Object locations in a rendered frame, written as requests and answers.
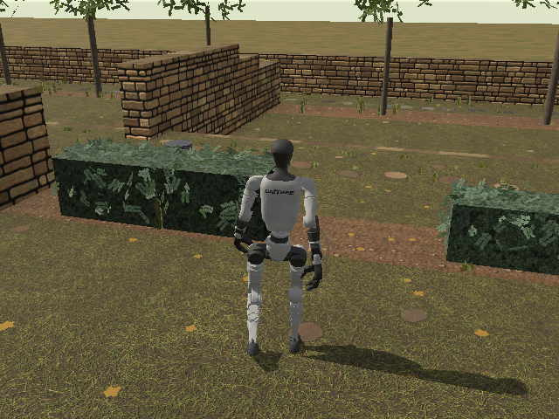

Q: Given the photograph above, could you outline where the right robot hand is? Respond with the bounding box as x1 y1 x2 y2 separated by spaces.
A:
300 263 322 291

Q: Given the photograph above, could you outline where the right robot upper arm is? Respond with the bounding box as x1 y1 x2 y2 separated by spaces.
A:
300 177 317 228

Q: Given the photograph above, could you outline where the left robot upper arm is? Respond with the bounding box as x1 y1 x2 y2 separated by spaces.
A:
238 175 264 222

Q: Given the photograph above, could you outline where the left robot shin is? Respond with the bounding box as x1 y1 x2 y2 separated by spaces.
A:
247 293 260 344

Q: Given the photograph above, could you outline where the left robot forearm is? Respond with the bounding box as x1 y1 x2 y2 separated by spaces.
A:
234 208 248 239

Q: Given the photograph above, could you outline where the robot left foot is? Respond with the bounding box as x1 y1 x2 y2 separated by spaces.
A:
245 341 259 355

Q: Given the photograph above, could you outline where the right robot forearm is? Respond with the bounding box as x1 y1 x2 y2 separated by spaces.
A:
307 215 323 264

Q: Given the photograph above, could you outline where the left robot hand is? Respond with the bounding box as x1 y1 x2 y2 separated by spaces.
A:
233 236 253 253

